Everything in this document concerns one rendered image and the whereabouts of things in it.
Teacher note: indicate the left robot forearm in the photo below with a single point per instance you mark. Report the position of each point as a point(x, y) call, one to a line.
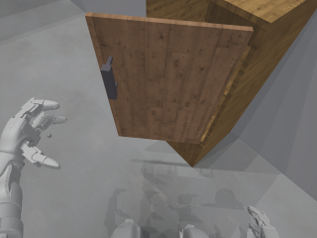
point(11, 196)

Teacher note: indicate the cupboard door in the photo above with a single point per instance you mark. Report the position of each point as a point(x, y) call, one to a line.
point(171, 74)

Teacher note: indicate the handle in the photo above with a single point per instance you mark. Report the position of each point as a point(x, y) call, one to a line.
point(109, 80)

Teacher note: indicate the robot left hand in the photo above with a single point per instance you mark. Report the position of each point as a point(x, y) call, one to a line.
point(14, 138)

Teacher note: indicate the robot right hand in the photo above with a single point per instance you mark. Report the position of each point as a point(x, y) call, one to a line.
point(264, 229)

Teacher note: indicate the left robot thigh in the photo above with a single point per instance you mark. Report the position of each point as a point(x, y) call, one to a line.
point(127, 230)

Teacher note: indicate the left robot shin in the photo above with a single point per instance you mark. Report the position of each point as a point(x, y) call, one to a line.
point(129, 221)

